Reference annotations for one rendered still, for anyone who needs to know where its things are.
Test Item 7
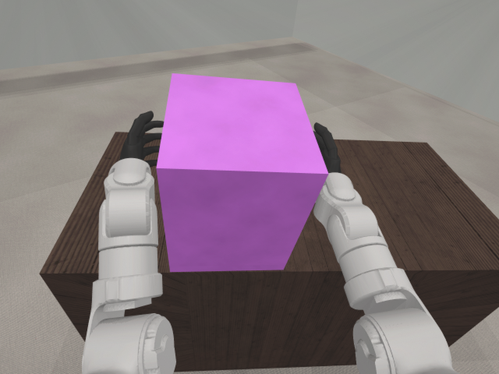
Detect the left robot upper arm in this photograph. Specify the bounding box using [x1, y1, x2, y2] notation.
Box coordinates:
[83, 313, 176, 374]

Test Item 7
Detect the left robot hand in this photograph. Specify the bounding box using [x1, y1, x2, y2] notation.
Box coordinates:
[119, 111, 164, 167]

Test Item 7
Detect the right robot hand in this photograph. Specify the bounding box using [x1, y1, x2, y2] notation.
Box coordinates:
[313, 122, 342, 173]

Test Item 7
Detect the right robot upper arm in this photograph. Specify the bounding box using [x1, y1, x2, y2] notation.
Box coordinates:
[353, 307, 460, 374]

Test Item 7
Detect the pedestal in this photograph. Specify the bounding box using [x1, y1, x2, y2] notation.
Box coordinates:
[40, 132, 499, 372]

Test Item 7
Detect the right robot forearm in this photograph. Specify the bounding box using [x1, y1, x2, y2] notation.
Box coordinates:
[313, 172, 452, 366]

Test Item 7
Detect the left robot forearm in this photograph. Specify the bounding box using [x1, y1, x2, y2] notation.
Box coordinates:
[82, 158, 163, 374]

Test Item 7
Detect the carton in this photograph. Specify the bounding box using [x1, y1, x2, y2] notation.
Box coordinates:
[156, 73, 328, 272]

